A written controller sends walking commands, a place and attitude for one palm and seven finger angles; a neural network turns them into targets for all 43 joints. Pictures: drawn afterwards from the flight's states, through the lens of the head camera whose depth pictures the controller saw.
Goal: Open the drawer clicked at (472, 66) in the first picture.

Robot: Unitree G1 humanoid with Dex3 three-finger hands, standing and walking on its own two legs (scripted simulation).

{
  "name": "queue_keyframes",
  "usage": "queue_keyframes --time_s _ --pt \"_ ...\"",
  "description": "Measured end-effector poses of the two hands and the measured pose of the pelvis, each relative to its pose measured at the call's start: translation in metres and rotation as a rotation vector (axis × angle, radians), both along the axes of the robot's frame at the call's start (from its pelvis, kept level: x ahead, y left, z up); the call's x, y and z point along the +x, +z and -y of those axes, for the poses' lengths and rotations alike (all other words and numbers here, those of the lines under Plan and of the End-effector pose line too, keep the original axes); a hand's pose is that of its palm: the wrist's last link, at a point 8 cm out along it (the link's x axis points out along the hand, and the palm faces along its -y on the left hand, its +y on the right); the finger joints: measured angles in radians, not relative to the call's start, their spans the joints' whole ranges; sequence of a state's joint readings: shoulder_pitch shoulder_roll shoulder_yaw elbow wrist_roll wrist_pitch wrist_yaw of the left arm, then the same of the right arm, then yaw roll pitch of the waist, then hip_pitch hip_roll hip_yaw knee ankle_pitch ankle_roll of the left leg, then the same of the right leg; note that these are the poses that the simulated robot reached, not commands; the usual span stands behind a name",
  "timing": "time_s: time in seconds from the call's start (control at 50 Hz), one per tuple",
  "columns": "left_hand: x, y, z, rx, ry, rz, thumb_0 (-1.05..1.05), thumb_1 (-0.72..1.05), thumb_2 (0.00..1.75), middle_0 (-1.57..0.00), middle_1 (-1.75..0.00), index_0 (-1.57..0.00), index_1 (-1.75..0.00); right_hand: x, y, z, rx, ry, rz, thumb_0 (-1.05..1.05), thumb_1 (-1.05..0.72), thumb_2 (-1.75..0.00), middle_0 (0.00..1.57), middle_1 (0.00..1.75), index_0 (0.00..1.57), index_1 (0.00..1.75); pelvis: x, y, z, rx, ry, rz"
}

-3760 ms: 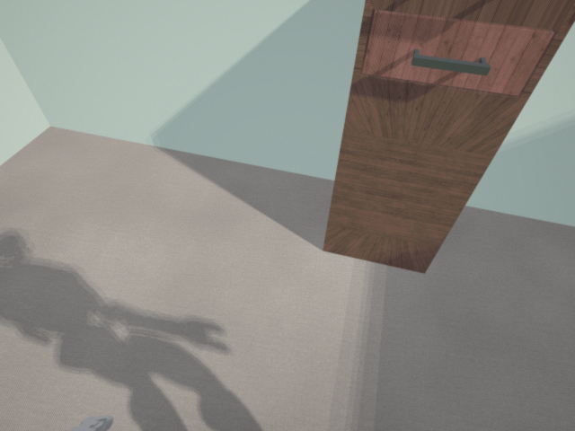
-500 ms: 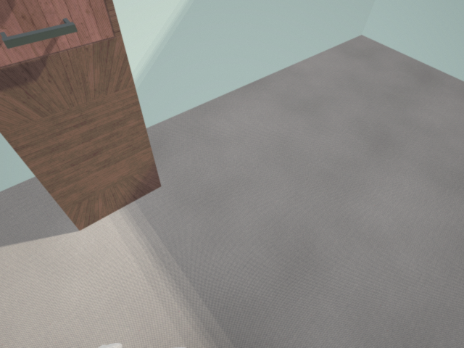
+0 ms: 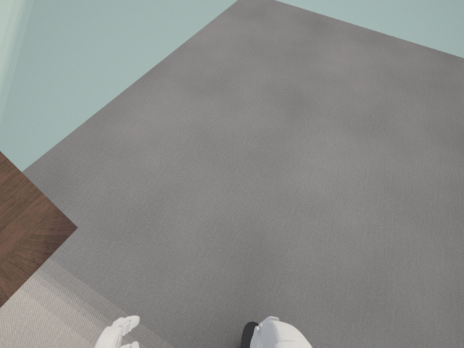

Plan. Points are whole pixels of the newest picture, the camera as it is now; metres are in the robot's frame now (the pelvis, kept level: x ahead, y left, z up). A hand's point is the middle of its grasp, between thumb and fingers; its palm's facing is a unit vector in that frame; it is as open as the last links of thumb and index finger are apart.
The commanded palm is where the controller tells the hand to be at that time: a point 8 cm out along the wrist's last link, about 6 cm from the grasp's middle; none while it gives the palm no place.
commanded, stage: walk to a spot facing it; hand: left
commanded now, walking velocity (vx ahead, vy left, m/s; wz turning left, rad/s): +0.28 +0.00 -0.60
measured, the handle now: out of the picture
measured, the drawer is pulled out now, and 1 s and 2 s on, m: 0.00 0.00 0.00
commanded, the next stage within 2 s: turn to face it in 0.34 s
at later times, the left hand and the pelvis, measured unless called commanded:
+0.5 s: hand (130, 288) +0.25 +0.21 -0.17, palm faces -0.11 -0.97 -0.21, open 7.4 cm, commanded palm none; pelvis +0.20 +0.02 +0.01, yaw -15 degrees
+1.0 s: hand (153, 227) +0.37 +0.18 -0.14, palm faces -0.07 -0.97 -0.23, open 7.4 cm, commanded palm none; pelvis +0.26 +0.01 +0.02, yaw -4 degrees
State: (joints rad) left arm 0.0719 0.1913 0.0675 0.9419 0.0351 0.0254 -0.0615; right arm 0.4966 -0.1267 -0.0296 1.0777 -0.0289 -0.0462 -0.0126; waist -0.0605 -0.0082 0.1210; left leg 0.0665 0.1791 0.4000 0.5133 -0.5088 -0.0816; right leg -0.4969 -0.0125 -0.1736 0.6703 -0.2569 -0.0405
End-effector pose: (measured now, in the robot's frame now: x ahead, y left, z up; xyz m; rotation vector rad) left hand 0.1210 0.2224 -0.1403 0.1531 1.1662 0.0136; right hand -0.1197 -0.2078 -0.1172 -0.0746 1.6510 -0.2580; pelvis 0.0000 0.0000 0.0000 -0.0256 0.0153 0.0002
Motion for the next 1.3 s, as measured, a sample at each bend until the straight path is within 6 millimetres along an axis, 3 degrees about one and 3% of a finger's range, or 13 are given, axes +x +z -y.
queue_keyframes --time_s 0.08,0.24,0.32,0.4,0.48,0.52,0.58,0.76,0.84,0.9,1.02,1.2,1.3 --pt "0.053 -0.002 0.014 0.025 -0.01 0.091 0.01 0.91 0.9 -0.2 -0.3 -0.19 -0.3 0.04 -0.017 0.016 0.011 -0.038 0.001 0.01 -0.91 -0.9 0.2 0.3 0.21 0.3 0.036 -0.011 0.016 0.014 -0.033 0.022" --pt "0.072 0.022 0.008 0.091 -0.04 -0.018 0.01 0.91 0.9 -0.2 -0.3 -0.2 -0.3 0.239 -0.002 0.053 -0.058 0.019 0.434 0.01 -0.91 -0.9 0.2 0.3 0.2 0.3 0.093 0.013 0.019 0.023 -0.121 0.013" --pt "0.082 0.026 0.0 0.098 -0.038 -0.061 0.01 0.91 0.9 -0.2 -0.3 -0.2 -0.3 0.321 0.014 0.055 -0.072 0.05 0.59 0.01 -0.91 -0.9 0.19 0.3 0.2 0.3 0.122 0.018 0.012 0.026 -0.166 0.004" --pt "0.096 0.024 -0.013 0.098 -0.02 -0.096 0.01 0.9 0.9 -0.21 -0.3 -0.2 -0.3 0.383 0.026 0.048 -0.085 0.08 0.666 0.01 -0.91 -0.9 0.19 0.3 0.2 0.3 0.154 0.018 0.002 0.027 -0.205 0.003" --pt "0.118 0.012 -0.032 0.098 -0.01 -0.141 0.01 0.9 0.9 -0.21 -0.3 -0.2 -0.3 0.428 0.029 0.037 -0.117 0.094 0.7 0.01 -0.91 -0.9 0.2 0.3 0.2 0.3 0.189 0.01 -0.012 0.016 -0.244 0.006" --pt "0.133 0.002 -0.042 0.102 -0.02 -0.158 0.01 0.9 0.9 -0.21 -0.3 -0.2 -0.3 0.438 0.027 0.032 -0.141 0.092 0.708 0.0 -0.91 -0.9 0.2 0.3 0.2 0.3 0.205 0.004 -0.019 0.011 -0.264 0.011" --pt "0.159 0.001 -0.048 0.115 -0.068 -0.169 0.01 0.91 0.9 -0.2 -0.3 -0.2 -0.3 0.431 0.027 0.023 -0.144 0.055 0.669 0.0 -0.91 -0.9 0.2 0.3 0.2 0.3 0.221 0.007 -0.024 0.013 -0.294 0.024" --pt "0.239 0.02 -0.019 0.086 -0.12 -0.054 0.01 0.91 0.9 -0.2 -0.3 -0.19 -0.3 0.349 0.001 0.005 -0.073 -0.081 0.353 0.0 -0.93 -0.9 0.2 0.3 0.21 0.3 0.247 0.019 -0.023 0.014 -0.231 0.011" --pt "0.256 0.023 -0.003 0.096 -0.106 0.002 0.01 0.91 0.9 -0.2 -0.3 -0.19 -0.3 0.321 -0.013 0.013 -0.034 -0.109 0.253 0.0 -0.93 -0.9 0.2 0.3 0.21 0.3 0.251 0.013 -0.012 0.032 -0.198 0.007" --pt "0.257 0.029 0.003 0.097 -0.08 0.024 0.01 0.91 0.9 -0.2 -0.3 -0.2 -0.3 0.316 -0.015 0.018 -0.014 -0.097 0.204 0.01 -0.92 -0.9 0.2 0.3 0.2 0.3 0.255 0.014 -0.008 0.035 -0.153 0.008" --pt "0.243 0.029 -0.009 0.101 0.006 0.017 0.0 0.91 0.9 -0.21 -0.3 -0.2 -0.3 0.352 -0.009 0.025 -0.016 -0.009 0.223 0.01 -0.92 -0.9 0.2 0.3 0.2 0.3 0.26 0.017 -0.011 0.041 -0.064 0.017" --pt "0.201 -0.006 -0.072 0.103 0.156 -0.075 0.01 0.91 0.9 -0.21 -0.3 -0.2 -0.3 0.462 -0.003 0.01 -0.083 0.208 0.427 0.01 -0.91 -0.9 0.19 0.3 0.2 0.3 0.265 -0.004 -0.041 0.023 0.043 0.015" --pt "0.191 0.008 -0.089 0.114 0.214 -0.08 0.01 0.91 0.9 -0.2 -0.3 -0.19 -0.3 0.489 0.014 0.0 -0.093 0.279 0.48 0.01 -0.91 -0.9 0.2 0.3 0.2 0.3 0.263 0.008 -0.044 0.009 0.087 0.009"
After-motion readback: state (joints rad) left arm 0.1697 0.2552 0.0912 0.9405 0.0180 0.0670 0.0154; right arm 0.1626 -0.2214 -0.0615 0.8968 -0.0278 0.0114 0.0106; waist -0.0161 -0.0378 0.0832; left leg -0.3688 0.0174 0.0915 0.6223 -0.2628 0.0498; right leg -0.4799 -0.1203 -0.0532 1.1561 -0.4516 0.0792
